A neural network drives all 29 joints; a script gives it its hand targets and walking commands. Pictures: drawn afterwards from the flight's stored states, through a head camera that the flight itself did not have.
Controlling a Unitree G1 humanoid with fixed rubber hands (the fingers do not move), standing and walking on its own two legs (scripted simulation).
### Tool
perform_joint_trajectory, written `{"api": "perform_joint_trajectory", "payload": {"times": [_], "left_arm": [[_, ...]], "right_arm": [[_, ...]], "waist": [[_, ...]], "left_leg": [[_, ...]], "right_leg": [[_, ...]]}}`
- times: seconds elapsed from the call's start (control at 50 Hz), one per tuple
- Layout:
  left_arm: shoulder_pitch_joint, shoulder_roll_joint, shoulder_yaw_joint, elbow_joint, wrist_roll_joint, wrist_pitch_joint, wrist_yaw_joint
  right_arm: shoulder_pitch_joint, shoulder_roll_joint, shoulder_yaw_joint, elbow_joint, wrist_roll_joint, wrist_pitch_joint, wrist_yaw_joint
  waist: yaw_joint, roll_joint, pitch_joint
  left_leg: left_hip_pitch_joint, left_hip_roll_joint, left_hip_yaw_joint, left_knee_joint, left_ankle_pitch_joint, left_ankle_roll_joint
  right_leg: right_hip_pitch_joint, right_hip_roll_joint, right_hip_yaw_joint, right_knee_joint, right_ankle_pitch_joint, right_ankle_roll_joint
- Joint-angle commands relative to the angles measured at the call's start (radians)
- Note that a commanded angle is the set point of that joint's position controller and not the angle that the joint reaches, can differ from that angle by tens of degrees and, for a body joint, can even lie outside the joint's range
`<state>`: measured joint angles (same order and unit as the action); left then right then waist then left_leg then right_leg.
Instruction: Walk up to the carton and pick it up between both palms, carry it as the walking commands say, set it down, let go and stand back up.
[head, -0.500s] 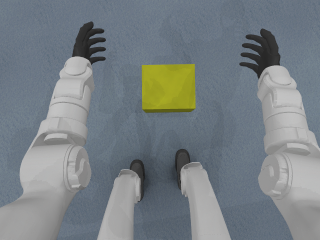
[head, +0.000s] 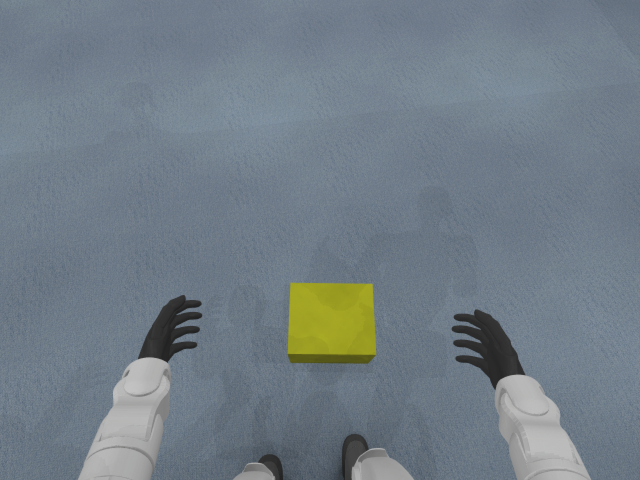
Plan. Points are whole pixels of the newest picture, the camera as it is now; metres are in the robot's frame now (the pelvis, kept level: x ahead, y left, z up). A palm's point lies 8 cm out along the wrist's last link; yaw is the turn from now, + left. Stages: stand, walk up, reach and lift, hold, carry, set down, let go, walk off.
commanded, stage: let go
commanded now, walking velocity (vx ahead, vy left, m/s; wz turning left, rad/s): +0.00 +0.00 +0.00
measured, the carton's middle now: (330, 324) +0.46 -0.05 -0.67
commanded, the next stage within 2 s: stand in 0.68 s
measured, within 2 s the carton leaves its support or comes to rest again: neither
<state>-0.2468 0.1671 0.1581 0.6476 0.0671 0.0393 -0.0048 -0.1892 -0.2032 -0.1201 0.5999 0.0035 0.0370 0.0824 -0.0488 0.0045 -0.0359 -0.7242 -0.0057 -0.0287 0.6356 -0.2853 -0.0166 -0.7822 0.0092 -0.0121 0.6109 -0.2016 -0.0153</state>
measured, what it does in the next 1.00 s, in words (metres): shifts its weight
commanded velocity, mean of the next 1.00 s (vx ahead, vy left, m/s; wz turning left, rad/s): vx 0.00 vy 0.00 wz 0.00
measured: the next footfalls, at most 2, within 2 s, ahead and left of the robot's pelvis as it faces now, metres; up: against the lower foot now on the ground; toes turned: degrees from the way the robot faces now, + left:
none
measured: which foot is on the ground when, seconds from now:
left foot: down 0.00-1.00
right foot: down 0.00-1.00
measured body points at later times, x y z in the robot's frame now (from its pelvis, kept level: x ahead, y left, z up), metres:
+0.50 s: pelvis +0.02 +0.02 +0.02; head +0.04 +0.00 +0.47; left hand +0.19 +0.25 -0.05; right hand +0.18 -0.21 -0.06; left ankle -0.01 +0.13 -0.72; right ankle +0.04 -0.11 -0.72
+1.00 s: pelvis +0.05 -0.01 +0.02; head +0.05 -0.02 +0.47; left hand +0.19 +0.29 -0.06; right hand +0.18 -0.30 -0.07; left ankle -0.01 +0.13 -0.72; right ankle +0.04 -0.11 -0.72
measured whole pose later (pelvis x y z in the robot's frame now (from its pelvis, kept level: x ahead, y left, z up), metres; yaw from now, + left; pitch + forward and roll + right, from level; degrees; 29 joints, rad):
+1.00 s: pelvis +0.05 -0.01 +0.02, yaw +1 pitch +0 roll -1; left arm 0.20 0.33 0.06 0.69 0.05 0.01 -0.01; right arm 0.25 -0.36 -0.06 0.64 -0.03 0.04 0.00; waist 0.00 0.04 -0.02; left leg -0.16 0.02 -0.05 0.52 -0.36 -0.02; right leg -0.22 0.03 -0.04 0.51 -0.29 -0.03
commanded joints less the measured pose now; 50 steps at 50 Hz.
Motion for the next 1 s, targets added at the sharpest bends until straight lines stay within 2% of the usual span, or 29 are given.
{"api": "perform_joint_trajectory", "payload": {"times": [0.0, 0.08, 0.12, 0.22, 0.28, 0.3, 0.32, 0.34, 0.38, 0.42, 0.5, 0.54, 0.58, 0.64, 0.66, 0.68, 0.7, 0.72, 0.74, 0.78, 0.88, 0.94, 0.98], "left_arm": [[0.099, 0.106, -0.013, -0.185, -0.03, -0.052, -0.005], [0.185, 0.103, -0.061, -0.247, -0.072, -0.043, -0.021], [0.247, 0.104, -0.076, -0.278, -0.075, -0.036, -0.029], [0.402, 0.101, -0.101, -0.314, -0.067, -0.015, -0.04], [0.4, 0.094, -0.116, -0.319, -0.058, 0.006, -0.042], [0.404, 0.097, -0.113, -0.309, -0.052, 0.018, -0.042], [0.392, 0.091, -0.123, -0.312, -0.057, 0.026, -0.044], [0.375, 0.1, -0.121, -0.318, -0.053, 0.029, -0.046], [0.371, 0.103, -0.122, -0.317, -0.057, 0.044, -0.053], [0.376, 0.119, -0.109, -0.323, -0.059, 0.05, -0.057], [0.418, 0.136, -0.096, -0.3, -0.062, 0.068, -0.067], [0.449, 0.132, -0.099, -0.304, -0.06, 0.074, -0.066], [0.464, 0.137, -0.106, -0.313, -0.057, 0.065, -0.066], [0.462, 0.149, -0.114, -0.298, -0.063, 0.05, -0.059], [0.455, 0.151, -0.112, -0.301, -0.06, 0.043, -0.054], [0.451, 0.309, -0.044, -0.169, -0.024, 0.016, -0.012], [0.44, 0.312, -0.048, -0.16, -0.01, 0.006, 0.003], [0.425, 0.294, -0.054, -0.155, -0.002, -0.008, 0.008], [0.416, 0.295, -0.06, -0.149, 0.001, -0.018, 0.011], [0.401, 0.288, -0.061, -0.121, 0.001, -0.035, 0.01], [0.397, 0.276, -0.064, -0.053, -0.015, -0.053, 0.004], [0.4, 0.288, -0.064, -0.021, -0.021, -0.058, 0.0], [0.407, 0.303, -0.062, 0.002, -0.022, -0.054, 0.003]], "right_arm": [[0.113, -0.097, 0.006, -0.175, 0.003, -0.049, -0.007], [0.181, -0.102, 0.035, -0.225, 0.014, -0.047, -0.011], [0.232, -0.102, 0.028, -0.256, 0.0, -0.039, -0.015], [0.361, -0.112, 0.028, -0.267, -0.025, -0.006, -0.007], [0.351, -0.116, 0.041, -0.282, -0.024, 0.018, 0.001], [0.35, -0.116, 0.042, -0.278, -0.021, 0.029, 0.004], [0.347, -0.115, 0.041, -0.277, -0.022, 0.036, 0.006], [0.336, -0.112, 0.044, -0.278, -0.019, 0.041, 0.01], [0.338, -0.113, 0.037, -0.276, -0.025, 0.058, 0.011], [0.349, -0.113, 0.033, -0.284, -0.028, 0.065, 0.01], [0.363, -0.109, 0.038, -0.303, -0.03, 0.077, -0.006], [0.404, -0.108, 0.051, -0.295, -0.022, 0.084, -0.012], [0.421, -0.104, 0.06, -0.302, -0.023, 0.092, -0.023], [0.422, -0.081, 0.083, -0.311, -0.021, 0.121, -0.044], [0.421, -0.07, 0.095, -0.311, -0.016, 0.128, -0.046], [0.358, -0.245, 0.026, -0.189, -0.039, 0.076, -0.083], [0.375, -0.246, 0.024, -0.182, -0.045, 0.054, -0.092], [0.394, -0.246, 0.018, -0.17, -0.045, 0.038, -0.095], [0.403, -0.234, 0.023, -0.155, -0.044, 0.024, -0.093], [0.41, -0.223, 0.028, -0.125, -0.039, 0.003, -0.087], [0.394, -0.246, 0.03, -0.069, -0.038, -0.025, -0.08], [0.39, -0.27, 0.027, -0.043, -0.034, -0.031, -0.088], [0.394, -0.276, 0.031, -0.026, -0.034, -0.035, -0.092]], "waist": [[0.011, 0.035, -0.386], [0.022, 0.034, -0.229], [0.027, 0.02, -0.183], [0.039, 0.046, -0.038], [0.047, 0.066, 0.082], [0.052, 0.09, 0.116], [0.044, 0.081, 0.139], [0.051, 0.092, 0.151], [0.049, 0.086, 0.158], [0.053, 0.063, 0.139], [0.056, -0.019, 0.099], [0.05, -0.013, 0.068], [0.051, -0.031, 0.014], [0.05, -0.051, -0.021], [0.055, -0.047, -0.024], [0.079, -0.018, -0.052], [0.058, -0.002, -0.031], [0.045, 0.008, -0.011], [0.04, -0.01, -0.005], [0.034, -0.003, 0.015], [0.044, -0.018, -0.026], [0.048, 0.015, -0.057], [0.047, 0.017, -0.063]], "left_leg": [[0.203, -0.041, 0.019, -0.126, 0.224, -0.005], [0.316, -0.024, 0.012, -0.197, 0.111, 0.0], [0.363, -0.013, 0.006, -0.231, 0.078, 0.003], [0.369, 0.035, -0.015, -0.329, 0.017, 0.019], [0.284, 0.062, -0.02, -0.393, -0.09, 0.03], [0.251, 0.073, -0.027, -0.414, -0.117, 0.032], [0.249, 0.075, -0.023, -0.429, -0.148, 0.036], [0.235, 0.079, -0.025, -0.436, -0.151, 0.039], [0.255, 0.067, -0.008, -0.432, -0.137, 0.039], [0.298, 0.054, -0.002, -0.413, -0.066, 0.036], [0.451, -0.014, 0.036, -0.307, 0.128, 0.021], [0.491, -0.028, 0.037, -0.285, 0.192, 0.024], [0.5, -0.039, 0.034, -0.264, 0.253, 0.026], [0.494, -0.052, 0.038, -0.241, 0.259, 0.028], [0.501, -0.05, 0.033, -0.238, 0.254, 0.028], [0.478, 0.015, 0.04, -0.172, 0.16, -0.023], [0.508, 0.008, 0.029, -0.172, 0.088, -0.024], [0.526, 0.022, 0.021, -0.173, 0.067, -0.018], [0.517, 0.032, 0.005, -0.161, 0.045, -0.009], [0.496, 0.034, 0.005, -0.156, 0.006, -0.002], [0.49, 0.062, -0.031, -0.158, 0.137, 0.009], [0.497, 0.073, -0.036, -0.155, 0.243, 0.009], [0.505, 0.077, -0.041, -0.16, 0.279, 0.008]], "right_leg": [[0.575, 0.008, 0.045, -0.041, 0.327, 0.036], [0.589, 0.013, 0.025, -0.097, 0.132, 0.027], [0.639, 0.021, 0.015, -0.117, 0.086, 0.024], [0.783, 0.054, -0.023, -0.135, 0.08, 0.035], [0.862, 0.069, -0.043, -0.137, 0.046, 0.049], [0.893, 0.075, -0.052, -0.128, 0.047, 0.053], [0.908, 0.076, -0.053, -0.133, 0.03, 0.053], [0.926, 0.077, -0.054, -0.127, 0.036, 0.056], [0.944, 0.073, -0.045, -0.139, 0.038, 0.056], [0.942, 0.071, -0.038, -0.147, 0.067, 0.057], [0.87, 0.045, -0.004, -0.199, 0.13, 0.048], [0.876, 0.04, 0.007, -0.199, 0.193, 0.052], [0.896, 0.036, 0.023, -0.182, 0.289, 0.058], [0.924, 0.02, 0.049, -0.15, 0.423, 0.067], [0.918, 0.018, 0.052, -0.142, 0.432, 0.067], [0.739, -0.07, 0.022, -0.172, 0.294, 0.062], [0.676, -0.067, 0.049, -0.204, 0.157, 0.056], [0.641, -0.074, 0.062, -0.208, 0.103, 0.038], [0.61, -0.079, 0.075, -0.215, 0.052, 0.025], [0.575, -0.09, 0.104, -0.241, -0.026, 0.018], [0.625, -0.085, 0.084, -0.185, 0.168, 0.007], [0.67, -0.087, 0.078, -0.154, 0.279, 0.004], [0.686, -0.087, 0.076, -0.151, 0.311, 0.004]]}}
